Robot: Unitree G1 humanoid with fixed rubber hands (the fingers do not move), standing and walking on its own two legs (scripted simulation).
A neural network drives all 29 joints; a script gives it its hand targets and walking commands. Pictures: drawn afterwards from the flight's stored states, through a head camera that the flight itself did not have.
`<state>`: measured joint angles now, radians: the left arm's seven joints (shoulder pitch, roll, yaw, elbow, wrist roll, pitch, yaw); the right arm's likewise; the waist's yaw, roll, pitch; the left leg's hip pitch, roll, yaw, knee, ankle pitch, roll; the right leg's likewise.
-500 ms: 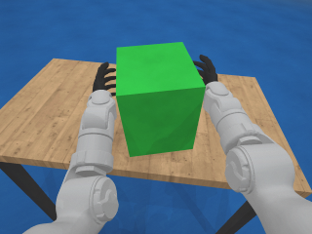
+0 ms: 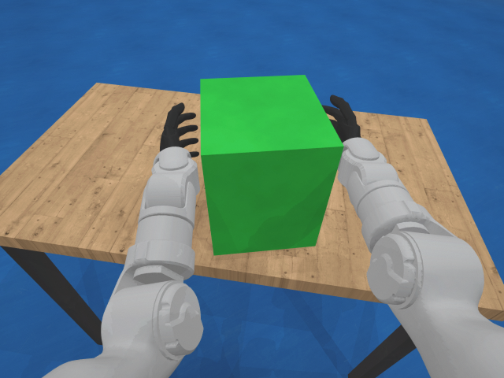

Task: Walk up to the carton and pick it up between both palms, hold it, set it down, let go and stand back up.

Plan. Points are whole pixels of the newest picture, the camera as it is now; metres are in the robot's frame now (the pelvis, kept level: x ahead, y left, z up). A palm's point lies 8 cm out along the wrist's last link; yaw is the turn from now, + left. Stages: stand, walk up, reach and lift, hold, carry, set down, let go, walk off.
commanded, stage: set down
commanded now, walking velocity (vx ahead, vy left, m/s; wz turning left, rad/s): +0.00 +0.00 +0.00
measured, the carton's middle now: (259, 165) +0.45 +0.06 +0.13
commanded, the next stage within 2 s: none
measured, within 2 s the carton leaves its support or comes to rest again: neither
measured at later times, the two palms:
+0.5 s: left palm (175, 167) +0.40 +0.18 +0.15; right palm (340, 158) +0.47 -0.08 +0.15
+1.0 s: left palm (173, 175) +0.39 +0.19 +0.14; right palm (337, 165) +0.46 -0.07 +0.14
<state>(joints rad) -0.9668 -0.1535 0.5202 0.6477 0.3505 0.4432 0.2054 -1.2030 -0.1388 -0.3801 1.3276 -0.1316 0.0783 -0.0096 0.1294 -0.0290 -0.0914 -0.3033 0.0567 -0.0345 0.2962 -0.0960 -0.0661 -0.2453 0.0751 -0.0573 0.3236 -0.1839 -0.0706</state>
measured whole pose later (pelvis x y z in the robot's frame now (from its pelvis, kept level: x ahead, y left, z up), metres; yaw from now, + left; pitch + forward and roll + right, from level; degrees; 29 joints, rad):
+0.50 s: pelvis +0.00 +0.01 +0.00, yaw -1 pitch +9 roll +0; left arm -0.92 -0.21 0.55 0.61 0.37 0.37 0.22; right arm -1.15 -0.12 -0.48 1.29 -0.23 0.02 0.04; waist 0.15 -0.02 -0.10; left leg -0.36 0.05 -0.02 0.30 -0.09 -0.06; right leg -0.31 0.07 -0.04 0.34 -0.17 -0.07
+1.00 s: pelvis -0.01 +0.01 +0.00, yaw -2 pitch +8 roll +0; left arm -0.90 -0.25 0.60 0.59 0.43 0.32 0.20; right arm -1.11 -0.09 -0.56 1.24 -0.31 -0.01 0.07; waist 0.17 -0.03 -0.08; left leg -0.35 0.05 0.00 0.28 -0.07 -0.05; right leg -0.32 0.07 -0.03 0.34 -0.16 -0.07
